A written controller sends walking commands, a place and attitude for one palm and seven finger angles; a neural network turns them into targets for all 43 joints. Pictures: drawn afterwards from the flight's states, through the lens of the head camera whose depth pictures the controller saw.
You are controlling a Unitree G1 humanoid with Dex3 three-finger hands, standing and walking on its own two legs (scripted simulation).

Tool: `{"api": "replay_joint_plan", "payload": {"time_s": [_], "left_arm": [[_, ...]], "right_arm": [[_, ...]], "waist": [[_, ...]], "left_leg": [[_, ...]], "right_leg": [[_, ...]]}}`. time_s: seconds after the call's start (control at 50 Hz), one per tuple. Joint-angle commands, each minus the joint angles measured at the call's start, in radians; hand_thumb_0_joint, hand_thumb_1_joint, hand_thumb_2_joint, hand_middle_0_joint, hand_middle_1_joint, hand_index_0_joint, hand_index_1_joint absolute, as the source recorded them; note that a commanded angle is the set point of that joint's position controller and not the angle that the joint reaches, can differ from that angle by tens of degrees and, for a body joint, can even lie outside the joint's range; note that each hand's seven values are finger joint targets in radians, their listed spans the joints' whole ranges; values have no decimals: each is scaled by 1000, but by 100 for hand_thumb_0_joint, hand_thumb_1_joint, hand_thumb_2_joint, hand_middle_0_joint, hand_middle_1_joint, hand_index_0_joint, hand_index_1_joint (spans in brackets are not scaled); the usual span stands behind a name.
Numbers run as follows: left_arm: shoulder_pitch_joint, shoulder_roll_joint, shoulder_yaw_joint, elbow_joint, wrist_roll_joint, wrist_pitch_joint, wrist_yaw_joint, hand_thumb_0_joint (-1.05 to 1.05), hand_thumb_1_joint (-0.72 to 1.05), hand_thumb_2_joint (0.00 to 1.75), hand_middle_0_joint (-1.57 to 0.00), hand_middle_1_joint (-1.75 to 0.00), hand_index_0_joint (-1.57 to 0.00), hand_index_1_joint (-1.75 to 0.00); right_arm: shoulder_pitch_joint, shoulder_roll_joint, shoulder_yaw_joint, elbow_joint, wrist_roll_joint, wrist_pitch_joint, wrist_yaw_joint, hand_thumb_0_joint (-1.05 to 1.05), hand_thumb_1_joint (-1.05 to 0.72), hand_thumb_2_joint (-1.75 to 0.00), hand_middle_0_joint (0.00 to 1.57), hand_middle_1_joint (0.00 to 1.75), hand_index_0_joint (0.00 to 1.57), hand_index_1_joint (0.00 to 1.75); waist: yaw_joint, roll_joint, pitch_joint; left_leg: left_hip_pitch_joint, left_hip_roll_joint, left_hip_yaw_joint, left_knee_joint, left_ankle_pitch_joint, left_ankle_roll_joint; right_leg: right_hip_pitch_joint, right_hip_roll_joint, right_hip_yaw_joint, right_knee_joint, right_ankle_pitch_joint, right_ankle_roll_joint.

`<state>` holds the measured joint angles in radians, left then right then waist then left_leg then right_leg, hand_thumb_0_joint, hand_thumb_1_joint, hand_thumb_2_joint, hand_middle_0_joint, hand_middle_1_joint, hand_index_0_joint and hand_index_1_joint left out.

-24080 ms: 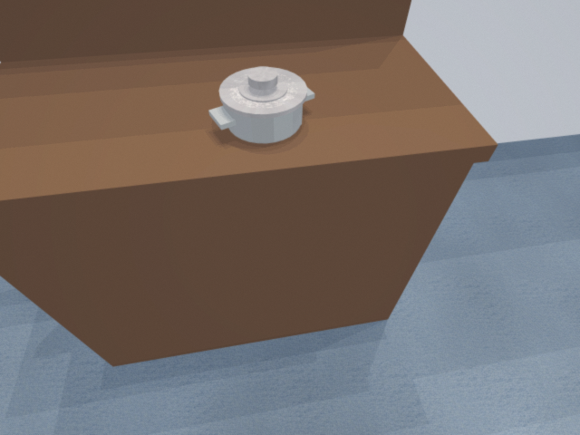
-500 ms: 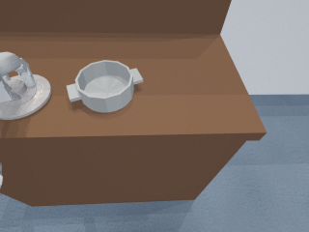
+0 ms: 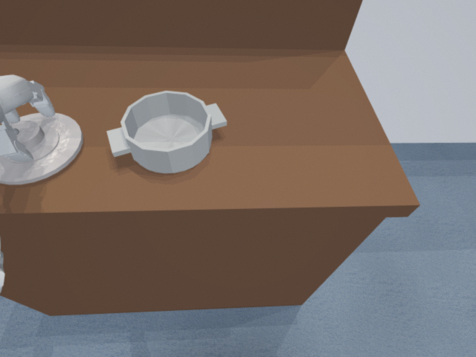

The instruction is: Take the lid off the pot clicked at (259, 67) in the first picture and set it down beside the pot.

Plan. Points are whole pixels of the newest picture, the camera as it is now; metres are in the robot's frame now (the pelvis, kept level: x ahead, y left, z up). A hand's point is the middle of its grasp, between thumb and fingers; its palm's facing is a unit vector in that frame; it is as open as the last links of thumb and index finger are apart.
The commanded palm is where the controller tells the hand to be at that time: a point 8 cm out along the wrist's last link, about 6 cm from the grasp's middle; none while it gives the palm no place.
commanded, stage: raise the empty hand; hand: left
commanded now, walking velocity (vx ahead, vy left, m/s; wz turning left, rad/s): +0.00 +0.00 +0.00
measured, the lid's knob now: (24, 135) +0.45 +0.34 +0.12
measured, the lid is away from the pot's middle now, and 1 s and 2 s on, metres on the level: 0.23 0.23 0.23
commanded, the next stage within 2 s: draw the hand back to the body in 1.40 s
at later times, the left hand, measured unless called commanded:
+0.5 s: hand out of the picture +0.43 +0.34 +0.18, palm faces -0.31 -0.13 -0.94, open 11.0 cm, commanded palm +0.44 +0.34 +0.25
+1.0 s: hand out of the picture +0.45 +0.33 +0.24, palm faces -0.22 -0.12 -0.97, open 11.0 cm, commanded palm +0.44 +0.33 +0.30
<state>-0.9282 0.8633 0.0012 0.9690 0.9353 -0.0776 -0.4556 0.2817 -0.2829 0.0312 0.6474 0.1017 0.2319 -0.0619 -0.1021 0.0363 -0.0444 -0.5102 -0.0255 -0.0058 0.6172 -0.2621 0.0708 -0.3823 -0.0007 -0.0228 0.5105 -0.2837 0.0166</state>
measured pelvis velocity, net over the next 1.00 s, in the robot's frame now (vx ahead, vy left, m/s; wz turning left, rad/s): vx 0.01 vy -0.01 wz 0.01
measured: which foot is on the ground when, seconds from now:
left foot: down 0.00-1.00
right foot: down 0.00-1.00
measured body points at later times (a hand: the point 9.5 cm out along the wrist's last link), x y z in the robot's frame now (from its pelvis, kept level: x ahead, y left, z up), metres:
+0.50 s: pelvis +0.00 +0.00 +0.00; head +0.05 +0.01 +0.45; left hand +0.45 +0.35 +0.23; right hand +0.07 -0.27 -0.11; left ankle +0.02 +0.07 -0.73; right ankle -0.02 -0.15 -0.73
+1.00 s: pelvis +0.01 -0.01 +0.01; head +0.05 -0.02 +0.46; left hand +0.45 +0.33 +0.29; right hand +0.08 -0.28 -0.12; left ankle +0.02 +0.07 -0.73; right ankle -0.02 -0.15 -0.73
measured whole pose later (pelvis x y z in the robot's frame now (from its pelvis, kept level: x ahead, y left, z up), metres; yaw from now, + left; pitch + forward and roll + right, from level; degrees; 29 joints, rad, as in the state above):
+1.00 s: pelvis +0.01 -0.01 +0.01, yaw +0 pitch +7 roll -2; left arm -1.08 0.92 -0.02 0.93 0.94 0.05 -0.52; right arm 0.26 -0.29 0.04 0.65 0.11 0.22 -0.05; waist -0.09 0.05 -0.04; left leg -0.41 -0.03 -0.01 0.51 -0.22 0.06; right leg -0.29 0.00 -0.02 0.43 -0.26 0.02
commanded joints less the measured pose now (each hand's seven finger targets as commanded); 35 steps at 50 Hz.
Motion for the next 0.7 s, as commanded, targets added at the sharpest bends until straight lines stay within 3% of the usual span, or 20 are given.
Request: {"api": "replay_joint_plan", "payload": {"time_s": [0.0, 0.02, 0.06, 0.1, 0.14, 0.18, 0.22, 0.28, 0.3, 0.32, 0.36, 0.38, 0.4, 0.42, 0.48, 0.5, 0.54, 0.6, 0.66, 0.68], "left_arm": [[-387, 350, 118, -199, -19, -13, 44, 0, -12, 87, -46, -65, -46, -65], [-386, 365, 129, -193, -15, -8, 45, 0, -12, 87, -46, -64, -46, -64], [-423, 313, 77, -175, -12, 1, 39, 0, -13, 88, -47, -63, -47, -63], [-476, 287, 45, -245, -20, -1, 39, 0, -13, 89, -47, -63, -47, -63], [-506, 351, 96, -273, -11, -2, 50, 0, -13, 89, -47, -63, -47, -63], [-485, 354, 99, -185, -12, 9, 43, 0, -13, 89, -47, -63, -47, -63], [-530, 348, 76, -208, -9, 14, 40, 0, -13, 89, -47, -63, -47, -63], [-508, 303, 40, -137, -3, 32, 34, 0, -13, 89, -47, -63, -47, -63], [-520, 262, -2, -147, -13, 36, 26, 0, -13, 89, -47, -63, -47, -63], [-553, 298, 23, -182, -9, 39, 28, 0, -13, 89, -47, -63, -47, -63], [-599, 282, 1, -205, -6, 43, 26, 0, -13, 89, -47, -63, -47, -63], [-596, 312, 30, -223, -4, 41, 27, 0, -13, 89, -47, -63, -47, -63], [-560, 307, 32, -206, -8, 42, 26, 0, -13, 89, -47, -63, -47, -63], [-561, 332, 51, -173, -1, 47, 26, 0, -13, 89, -47, -63, -47, -63], [-577, 266, -10, -125, -4, 67, 13, 0, -13, 89, -47, -63, -47, -63], [-600, 262, -20, -162, -9, 66, 10, 0, -13, 89, -47, -63, -47, -63], [-654, 311, 13, -220, 9, 62, 19, 0, -13, 89, -47, -63, -47, -63], [-575, 338, 47, -148, 6, 70, 13, 0, -13, 89, -47, -63, -47, -63], [-614, 301, 7, -161, 11, 85, 5, 0, -13, 89, -47, -63, -47, -63], [-612, 318, 23, -164, 12, 88, 4, 0, -13, 89, -47, -63, -47, -63]], "right_arm": [[11, -179, -61, -105, -9, -23, -10, 0, -90, -90, 20, 30, 20, 30], [14, -178, -61, -103, -12, -19, -7, 0, -90, -90, 20, 30, 20, 30], [11, -176, -63, -97, -10, -12, -6, 0, -90, -90, 20, 30, 20, 30], [-9, -177, -61, -105, -6, -14, -8, 0, -90, -90, 20, 30, 20, 30], [4, -172, -61, -105, -11, -20, -14, 0, -90, -90, 20, 30, 20, 30], [11, -173, -56, -92, -10, -22, -21, 0, -90, -90, 20, 30, 20, 30], [4, -178, -55, -90, -7, -27, -22, 0, -90, -90, 20, 30, 20, 30], [9, -175, -53, -85, -6, -30, -20, 0, -90, -90, 20, 30, 20, 30], [-1, -177, -49, -85, 0, -33, -21, 0, -90, -90, 20, 30, 20, 30], [5, -179, -53, -85, -4, -34, -19, 0, -90, -90, 20, 30, 20, 30], [8, -176, -51, -84, -5, -41, -19, 0, -90, -90, 20, 30, 20, 30], [8, -176, -52, -87, -7, -43, -18, 0, -90, -90, 20, 30, 20, 30], [-2, -178, -48, -90, -6, -47, -21, 0, -90, -90, 20, 30, 20, 30], [10, -177, -47, -81, -9, -43, -20, 0, -90, -90, 20, 30, 20, 30], [9, -179, -49, -75, -5, -41, -18, 0, -90, -90, 20, 30, 20, 30], [-3, -184, -47, -82, -2, -43, -18, 0, -90, -90, 20, 30, 20, 30], [6, -179, -49, -84, -7, -50, -17, 0, -90, -90, 20, 30, 20, 30], [6, -181, -46, -85, -6, -50, -17, 0, -90, -90, 20, 30, 20, 30], [-2, -178, -49, -88, -7, -43, -9, 0, -90, -90, 20, 30, 20, 30], [2, -178, -51, -88, -7, -44, -6, 0, -90, -90, 20, 30, 20, 30]], "waist": [[14, 119, -393], [16, 105, -393], [2, 93, -348], [0, 138, -361], [5, 160, -405], [1, 111, -361], [2, 129, -371], [-4, 116, -316], [-8, 114, -311], [-3, 117, -341], [-9, 150, -357], [-1, 149, -377], [2, 157, -366], [0, 124, -357], [-9, 85, -302], [-6, 108, -318], [0, 154, -383], [7, 111, -356], [2, 112, -335], [6, 100, -340]], "left_leg": [[432, 3, -62, -40, 463, 1], [406, 2, -58, -42, 439, 2], [382, 1, -54, -56, 355, 3], [432, 5, -62, -61, 376, 1], [464, -1, -73, -60, 376, 3], [405, -4, -60, -70, 313, 4], [408, -3, -53, -78, 311, 3], [393, -2, -60, -89, 277, 0], [399, -2, -54, -92, 284, 0], [410, 0, -56, -93, 278, 2], [439, -2, -65, -99, 291, 2], [454, -1, -71, -98, 318, 1], [464, -3, -67, -90, 373, 0], [437, -1, -64, -94, 349, 0], [397, -1, -60, -117, 251, 2], [417, 1, -59, -121, 280, -1], [463, -2, -72, -117, 322, -2], [430, -4, -57, -112, 382, -1], [415, -2, -53, -125, 344, -1], [422, 0, -55, -125, 346, 0]], "right_leg": [[-36, 81, -40, -42, 220, -63], [-21, 78, -37, -40, 221, -58], [-47, 77, -41, -52, 184, -57], [-63, 78, -44, -55, 171, -65], [-50, 80, -38, -61, 169, -65], [-33, 78, -39, -69, 169, -61], [-19, 74, -37, -68, 178, -62], [-45, 77, -44, -76, 150, -66], [-39, 77, -44, -82, 156, -67], [-27, 74, -37, -81, 157, -64], [-35, 75, -40, -85, 156, -66], [-21, 76, -39, -85, 165, -67], [-22, 78, -40, -84, 184, -71], [-13, 76, -39, -84, 182, -65], [-23, 74, -41, -98, 150, -64], [-14, 72, -42, -98, 156, -68], [0, 73, -36, -95, 167, -69], [32, 72, -37, -93, 215, -68], [26, 69, -36, -99, 202, -64], [31, 70, -35, -100, 202, -64]]}}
